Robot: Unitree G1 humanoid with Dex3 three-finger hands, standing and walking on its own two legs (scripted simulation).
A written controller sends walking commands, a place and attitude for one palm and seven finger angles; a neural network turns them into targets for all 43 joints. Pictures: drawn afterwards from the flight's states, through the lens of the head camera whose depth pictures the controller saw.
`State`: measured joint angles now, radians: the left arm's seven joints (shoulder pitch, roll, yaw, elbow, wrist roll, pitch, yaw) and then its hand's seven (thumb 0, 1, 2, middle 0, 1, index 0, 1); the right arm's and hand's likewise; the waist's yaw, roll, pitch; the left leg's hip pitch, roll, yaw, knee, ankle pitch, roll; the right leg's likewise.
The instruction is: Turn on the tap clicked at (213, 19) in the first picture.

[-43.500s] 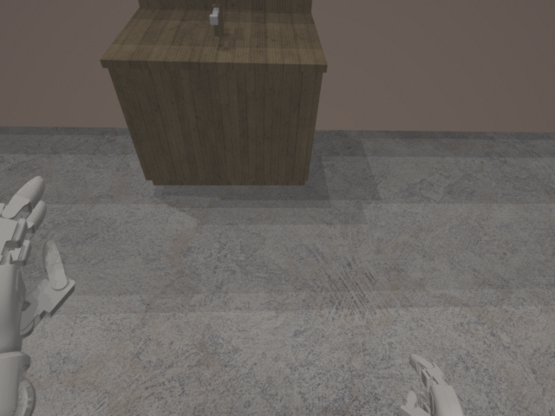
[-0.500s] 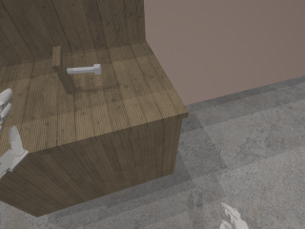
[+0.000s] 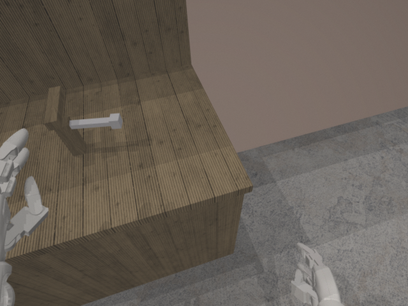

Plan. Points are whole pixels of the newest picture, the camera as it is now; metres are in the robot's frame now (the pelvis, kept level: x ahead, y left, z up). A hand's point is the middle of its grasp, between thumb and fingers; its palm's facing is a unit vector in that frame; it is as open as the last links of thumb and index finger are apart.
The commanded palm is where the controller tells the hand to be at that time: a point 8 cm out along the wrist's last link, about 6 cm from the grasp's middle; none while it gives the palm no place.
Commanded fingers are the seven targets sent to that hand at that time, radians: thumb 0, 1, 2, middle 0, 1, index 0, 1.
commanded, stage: come to a stop and stand still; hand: left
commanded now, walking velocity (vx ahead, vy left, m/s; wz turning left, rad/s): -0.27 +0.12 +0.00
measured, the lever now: (115, 121) +0.53 +0.26 +0.03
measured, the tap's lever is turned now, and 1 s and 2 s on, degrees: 77 77 77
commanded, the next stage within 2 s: look again from close up in 1.28 s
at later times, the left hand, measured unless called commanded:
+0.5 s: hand out of the picture +0.23 +0.29 +0.20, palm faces +0.46 -0.75 -0.47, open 7.4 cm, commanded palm +0.14 +0.29 +0.18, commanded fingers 0.00 0.90 0.90 -0.20 -0.30 -0.20 -0.30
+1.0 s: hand out of the picture +0.18 +0.31 +0.18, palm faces +0.43 -0.83 -0.36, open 7.4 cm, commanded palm +0.11 +0.34 +0.18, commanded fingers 0.00 0.90 0.90 -0.20 -0.30 -0.20 -0.30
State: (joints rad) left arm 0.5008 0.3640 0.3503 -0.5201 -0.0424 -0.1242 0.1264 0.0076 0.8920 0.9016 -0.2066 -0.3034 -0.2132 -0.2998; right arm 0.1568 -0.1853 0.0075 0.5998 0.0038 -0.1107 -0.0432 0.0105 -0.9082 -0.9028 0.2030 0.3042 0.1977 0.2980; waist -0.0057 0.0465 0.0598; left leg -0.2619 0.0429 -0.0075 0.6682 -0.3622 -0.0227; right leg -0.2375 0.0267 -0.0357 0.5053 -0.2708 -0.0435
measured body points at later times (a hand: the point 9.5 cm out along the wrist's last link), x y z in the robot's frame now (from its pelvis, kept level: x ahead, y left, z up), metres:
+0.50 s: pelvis -0.02 +0.01 +0.00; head +0.01 +0.02 +0.45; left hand +0.20 +0.33 +0.23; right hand +0.18 -0.20 -0.07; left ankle +0.00 +0.13 -0.74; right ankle +0.00 -0.09 -0.74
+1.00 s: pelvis -0.05 +0.06 +0.00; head +0.00 +0.09 +0.44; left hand +0.15 +0.35 +0.20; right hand +0.13 -0.15 -0.08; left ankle +0.00 +0.13 -0.74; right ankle +0.00 -0.09 -0.74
